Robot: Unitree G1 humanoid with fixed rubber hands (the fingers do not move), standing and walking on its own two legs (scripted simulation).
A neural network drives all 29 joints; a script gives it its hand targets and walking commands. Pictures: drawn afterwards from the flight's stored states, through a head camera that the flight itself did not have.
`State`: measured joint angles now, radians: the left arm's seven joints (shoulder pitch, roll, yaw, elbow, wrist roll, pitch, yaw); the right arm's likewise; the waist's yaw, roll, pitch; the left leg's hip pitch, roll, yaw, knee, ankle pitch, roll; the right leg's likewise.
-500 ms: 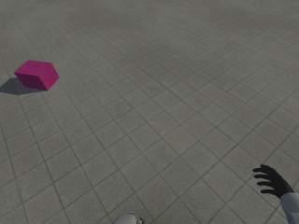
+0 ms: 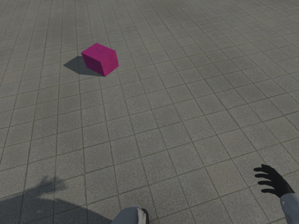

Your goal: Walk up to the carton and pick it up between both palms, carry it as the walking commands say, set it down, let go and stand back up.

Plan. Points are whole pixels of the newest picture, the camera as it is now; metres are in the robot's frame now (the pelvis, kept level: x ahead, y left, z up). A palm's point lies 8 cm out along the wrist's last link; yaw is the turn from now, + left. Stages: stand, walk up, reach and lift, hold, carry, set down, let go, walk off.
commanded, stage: walk up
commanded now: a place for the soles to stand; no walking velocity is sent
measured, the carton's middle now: (100, 59) +1.64 +0.67 -0.65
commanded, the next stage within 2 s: none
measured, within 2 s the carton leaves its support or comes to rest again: neither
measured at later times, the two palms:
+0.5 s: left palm (18, 210) +0.14 +0.37 -0.04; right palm (231, 116) +0.46 -0.24 -0.05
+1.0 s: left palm (39, 127) +0.41 +0.45 -0.06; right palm (212, 95) +0.60 -0.20 -0.09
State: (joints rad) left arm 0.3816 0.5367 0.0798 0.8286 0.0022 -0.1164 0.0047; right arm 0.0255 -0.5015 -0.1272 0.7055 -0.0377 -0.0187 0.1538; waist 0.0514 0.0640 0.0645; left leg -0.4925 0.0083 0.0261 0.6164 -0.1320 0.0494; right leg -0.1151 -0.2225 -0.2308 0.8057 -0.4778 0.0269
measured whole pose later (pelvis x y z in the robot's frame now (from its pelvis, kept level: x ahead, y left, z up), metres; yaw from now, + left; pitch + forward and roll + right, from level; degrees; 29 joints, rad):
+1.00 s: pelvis +0.44 +0.10 +0.00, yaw +17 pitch +0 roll -1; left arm 0.35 0.48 0.08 0.79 0.01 -0.15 -0.01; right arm 0.29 -0.47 -0.09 0.80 -0.03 -0.04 0.08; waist -0.03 0.06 0.02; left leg -0.46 -0.02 -0.05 1.08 -0.43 0.04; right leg -0.44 -0.05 -0.11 0.71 -0.26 -0.02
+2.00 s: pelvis +0.79 +0.36 +0.00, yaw +16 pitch -2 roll +1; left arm 0.32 0.49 0.05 0.83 0.00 -0.11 -0.01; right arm 0.23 -0.45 -0.08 0.75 -0.01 -0.06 0.06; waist -0.01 -0.02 0.08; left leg -0.39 0.02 0.09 0.72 -0.30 0.03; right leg -0.49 -0.09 -0.04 0.98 -0.45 -0.03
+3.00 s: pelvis +1.07 +0.56 -0.01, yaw +13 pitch -2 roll +0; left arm 0.30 0.47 0.06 0.75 0.00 -0.05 -0.02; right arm 0.26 -0.46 -0.06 0.77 -0.02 -0.09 0.01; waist 0.03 0.01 0.08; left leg -0.46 0.04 0.04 0.74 -0.23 0.00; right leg -0.38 -0.08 -0.03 0.85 -0.44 -0.01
